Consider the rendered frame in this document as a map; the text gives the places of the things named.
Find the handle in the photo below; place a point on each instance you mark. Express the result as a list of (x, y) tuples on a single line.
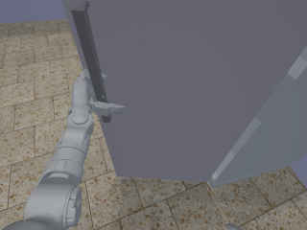
[(83, 27)]

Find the robot left hand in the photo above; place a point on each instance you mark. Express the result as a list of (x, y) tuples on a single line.
[(81, 93)]

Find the robot left upper arm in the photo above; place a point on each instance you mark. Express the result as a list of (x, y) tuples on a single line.
[(52, 206)]

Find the fridge door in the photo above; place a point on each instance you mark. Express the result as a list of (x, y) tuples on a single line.
[(192, 75)]

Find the left robot forearm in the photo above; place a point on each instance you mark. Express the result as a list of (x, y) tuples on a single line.
[(66, 165)]

